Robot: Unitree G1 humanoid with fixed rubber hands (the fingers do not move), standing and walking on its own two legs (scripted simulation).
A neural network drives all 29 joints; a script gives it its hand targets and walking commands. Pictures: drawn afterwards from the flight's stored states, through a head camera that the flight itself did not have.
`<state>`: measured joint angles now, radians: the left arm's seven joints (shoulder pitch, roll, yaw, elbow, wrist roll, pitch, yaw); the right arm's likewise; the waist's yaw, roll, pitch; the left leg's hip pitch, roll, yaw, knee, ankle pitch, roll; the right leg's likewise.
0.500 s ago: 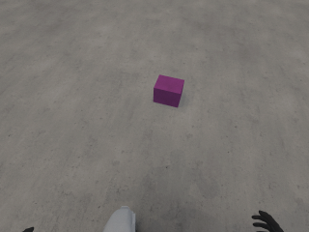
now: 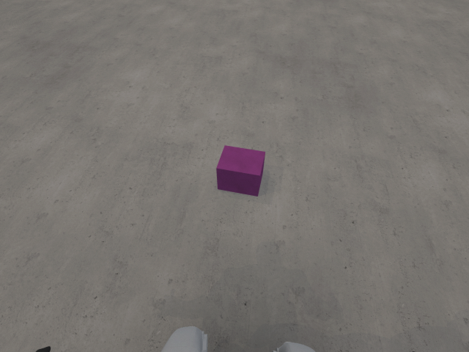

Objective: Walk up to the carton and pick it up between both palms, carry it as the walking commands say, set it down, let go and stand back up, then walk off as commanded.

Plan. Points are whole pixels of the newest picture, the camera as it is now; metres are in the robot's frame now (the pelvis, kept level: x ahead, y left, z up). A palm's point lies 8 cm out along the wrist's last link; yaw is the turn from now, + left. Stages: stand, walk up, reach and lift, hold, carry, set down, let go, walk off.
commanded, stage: walk up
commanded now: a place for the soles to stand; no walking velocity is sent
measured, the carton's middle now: (241, 170) +1.08 -0.01 -0.65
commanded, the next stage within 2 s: none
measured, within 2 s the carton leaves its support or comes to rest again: neither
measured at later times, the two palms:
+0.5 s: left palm (81, 271) +0.28 +0.33 -0.09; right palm (410, 311) +0.22 -0.34 -0.11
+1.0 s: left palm (86, 222) +0.40 +0.37 -0.10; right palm (363, 220) +0.42 -0.29 -0.09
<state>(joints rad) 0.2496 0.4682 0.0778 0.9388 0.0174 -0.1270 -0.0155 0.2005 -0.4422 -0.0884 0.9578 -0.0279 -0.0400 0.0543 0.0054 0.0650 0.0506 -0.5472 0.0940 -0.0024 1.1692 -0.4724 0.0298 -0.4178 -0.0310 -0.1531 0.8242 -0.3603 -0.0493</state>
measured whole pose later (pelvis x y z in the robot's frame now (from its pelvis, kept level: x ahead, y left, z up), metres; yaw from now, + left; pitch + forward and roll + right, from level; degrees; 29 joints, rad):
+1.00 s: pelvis +0.33 +0.03 -0.01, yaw -3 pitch -4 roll +2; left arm 0.26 0.47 0.05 0.95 0.01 -0.10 -0.01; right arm 0.19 -0.40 -0.08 0.88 -0.02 -0.07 0.05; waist 0.00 -0.04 0.09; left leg -0.42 0.06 0.14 0.91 -0.43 0.04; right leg -0.56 -0.09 -0.03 1.06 -0.47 -0.03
